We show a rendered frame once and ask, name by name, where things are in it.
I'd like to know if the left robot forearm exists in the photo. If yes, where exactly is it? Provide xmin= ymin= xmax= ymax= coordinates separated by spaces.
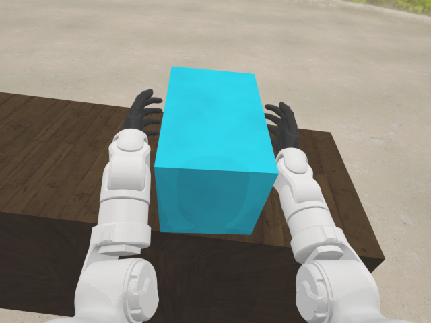
xmin=74 ymin=129 xmax=151 ymax=304

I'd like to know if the pedestal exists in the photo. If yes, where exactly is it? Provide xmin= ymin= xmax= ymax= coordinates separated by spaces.
xmin=0 ymin=92 xmax=385 ymax=323

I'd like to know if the right robot forearm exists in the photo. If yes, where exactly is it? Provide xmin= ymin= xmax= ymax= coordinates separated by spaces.
xmin=273 ymin=148 xmax=380 ymax=299

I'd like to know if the right robot hand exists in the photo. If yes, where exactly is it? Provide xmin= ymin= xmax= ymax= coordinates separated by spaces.
xmin=264 ymin=102 xmax=300 ymax=155

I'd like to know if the left robot hand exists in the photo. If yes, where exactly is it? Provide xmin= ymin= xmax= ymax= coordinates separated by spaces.
xmin=122 ymin=89 xmax=162 ymax=136

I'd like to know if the right robot upper arm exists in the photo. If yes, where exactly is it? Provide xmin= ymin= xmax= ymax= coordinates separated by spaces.
xmin=296 ymin=260 xmax=413 ymax=323

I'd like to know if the left robot upper arm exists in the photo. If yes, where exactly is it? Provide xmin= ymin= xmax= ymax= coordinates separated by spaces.
xmin=45 ymin=258 xmax=159 ymax=323

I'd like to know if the carton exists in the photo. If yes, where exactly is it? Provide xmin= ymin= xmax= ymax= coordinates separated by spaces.
xmin=154 ymin=66 xmax=279 ymax=235

